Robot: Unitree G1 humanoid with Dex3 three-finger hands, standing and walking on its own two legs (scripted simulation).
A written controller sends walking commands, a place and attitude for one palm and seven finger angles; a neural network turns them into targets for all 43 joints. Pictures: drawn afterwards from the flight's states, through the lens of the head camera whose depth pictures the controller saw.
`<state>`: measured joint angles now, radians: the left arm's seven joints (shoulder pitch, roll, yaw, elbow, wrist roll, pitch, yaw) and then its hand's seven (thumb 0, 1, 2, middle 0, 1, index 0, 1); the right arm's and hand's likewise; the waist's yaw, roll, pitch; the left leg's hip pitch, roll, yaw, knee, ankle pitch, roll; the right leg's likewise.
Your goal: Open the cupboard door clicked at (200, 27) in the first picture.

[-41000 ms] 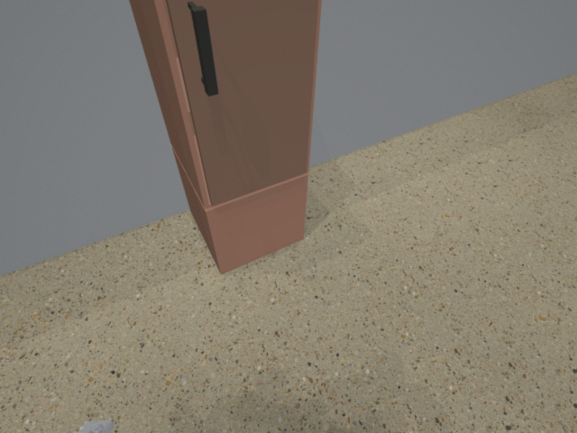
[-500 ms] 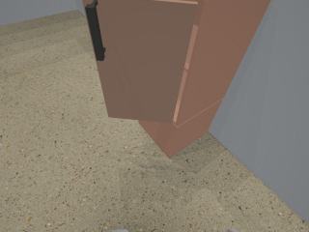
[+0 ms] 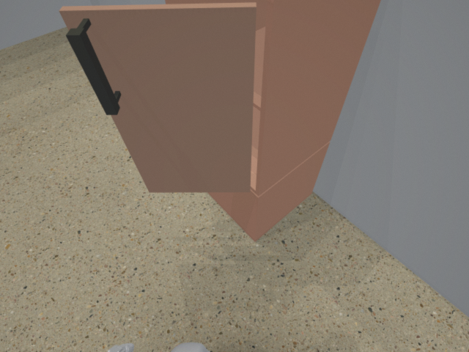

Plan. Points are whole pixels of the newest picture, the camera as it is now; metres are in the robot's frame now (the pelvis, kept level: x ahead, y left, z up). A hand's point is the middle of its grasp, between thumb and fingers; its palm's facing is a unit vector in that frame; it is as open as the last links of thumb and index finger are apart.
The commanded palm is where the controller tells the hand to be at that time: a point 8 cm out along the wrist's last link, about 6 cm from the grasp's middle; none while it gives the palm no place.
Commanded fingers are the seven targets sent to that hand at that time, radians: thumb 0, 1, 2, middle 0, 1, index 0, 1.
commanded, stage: come to a stop and stand still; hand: left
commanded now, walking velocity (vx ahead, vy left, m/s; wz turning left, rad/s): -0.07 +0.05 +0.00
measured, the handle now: (99, 70) +0.59 +0.29 +0.15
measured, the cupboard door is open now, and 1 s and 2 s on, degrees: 49 49 49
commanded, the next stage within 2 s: look again from close up in 0.58 s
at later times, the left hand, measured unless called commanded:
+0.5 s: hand out of the picture -0.01 +0.25 -0.16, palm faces -0.01 -0.96 -0.28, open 7.4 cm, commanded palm none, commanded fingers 0.00 0.90 0.90 -0.20 -0.30 -0.20 -0.30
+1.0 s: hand out of the picture -0.01 +0.21 -0.17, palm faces -0.04 -0.98 -0.20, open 7.3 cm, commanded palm none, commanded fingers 0.00 0.90 0.90 -0.20 -0.30 -0.20 -0.30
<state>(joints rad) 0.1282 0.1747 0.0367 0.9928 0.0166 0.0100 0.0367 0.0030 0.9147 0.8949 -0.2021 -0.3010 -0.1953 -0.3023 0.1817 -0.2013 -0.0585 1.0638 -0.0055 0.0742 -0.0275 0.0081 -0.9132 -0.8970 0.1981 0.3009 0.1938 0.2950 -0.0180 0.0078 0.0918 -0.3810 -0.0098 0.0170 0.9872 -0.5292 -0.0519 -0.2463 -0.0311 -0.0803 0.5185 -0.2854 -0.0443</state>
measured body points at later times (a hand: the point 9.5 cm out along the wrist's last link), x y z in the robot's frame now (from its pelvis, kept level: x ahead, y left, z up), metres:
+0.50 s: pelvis -0.03 +0.05 +0.00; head -0.04 +0.03 +0.44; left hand -0.01 +0.30 -0.14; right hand +0.04 -0.18 -0.15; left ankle -0.03 +0.14 -0.74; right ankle -0.01 -0.09 -0.74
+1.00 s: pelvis -0.02 +0.03 +0.00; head -0.01 +0.03 +0.45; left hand +0.00 +0.26 -0.16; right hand -0.05 -0.18 -0.16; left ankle -0.03 +0.14 -0.74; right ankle -0.01 -0.09 -0.74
